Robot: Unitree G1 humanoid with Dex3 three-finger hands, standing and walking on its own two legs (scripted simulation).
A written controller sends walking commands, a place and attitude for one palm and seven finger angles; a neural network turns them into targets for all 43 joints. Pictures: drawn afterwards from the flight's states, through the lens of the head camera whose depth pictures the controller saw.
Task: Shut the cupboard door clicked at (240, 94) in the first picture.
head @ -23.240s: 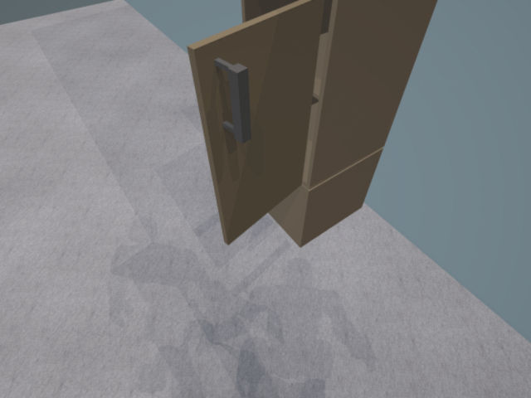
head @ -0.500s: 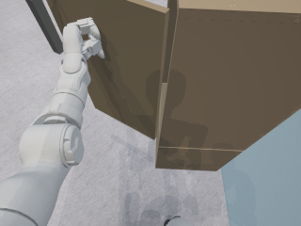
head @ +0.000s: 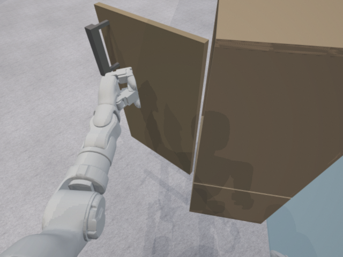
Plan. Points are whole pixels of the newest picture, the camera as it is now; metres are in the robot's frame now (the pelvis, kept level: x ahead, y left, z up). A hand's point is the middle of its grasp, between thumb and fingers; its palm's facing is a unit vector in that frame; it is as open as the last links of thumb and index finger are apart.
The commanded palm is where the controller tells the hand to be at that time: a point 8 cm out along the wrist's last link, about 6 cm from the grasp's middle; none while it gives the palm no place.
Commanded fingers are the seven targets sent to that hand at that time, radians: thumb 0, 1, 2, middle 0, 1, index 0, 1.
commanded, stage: pull the fist back off the door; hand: left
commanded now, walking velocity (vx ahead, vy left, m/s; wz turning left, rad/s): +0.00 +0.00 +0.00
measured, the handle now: (105, 49) +0.64 +0.19 +0.15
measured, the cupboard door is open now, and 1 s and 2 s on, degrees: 63 63 63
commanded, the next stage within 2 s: draw the hand back to the body in 0.08 s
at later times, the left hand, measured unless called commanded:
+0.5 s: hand (109, 106) +0.42 +0.14 +0.14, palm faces +0.01 -1.00 +0.01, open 3.1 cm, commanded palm +0.37 +0.18 +0.16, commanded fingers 0.00 0.90 0.90 -1.30 -1.50 -1.30 -1.50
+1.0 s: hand (47, 159) +0.28 +0.22 +0.15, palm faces +0.28 -0.93 -0.22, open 3.4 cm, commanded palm +0.24 +0.26 +0.18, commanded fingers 0.00 0.90 0.90 -0.72 -0.87 -0.72 -0.87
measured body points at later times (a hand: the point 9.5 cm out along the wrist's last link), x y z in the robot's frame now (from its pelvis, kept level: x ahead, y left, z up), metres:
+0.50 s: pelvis +0.01 +0.01 +0.00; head +0.02 -0.01 +0.45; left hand +0.41 +0.19 +0.14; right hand +0.06 -0.25 -0.12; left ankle -0.02 +0.12 -0.73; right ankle +0.02 -0.11 -0.73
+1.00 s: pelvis +0.01 +0.01 +0.01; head -0.01 -0.01 +0.46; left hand +0.25 +0.27 +0.17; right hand +0.22 -0.18 -0.06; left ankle -0.02 +0.12 -0.73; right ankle +0.02 -0.11 -0.73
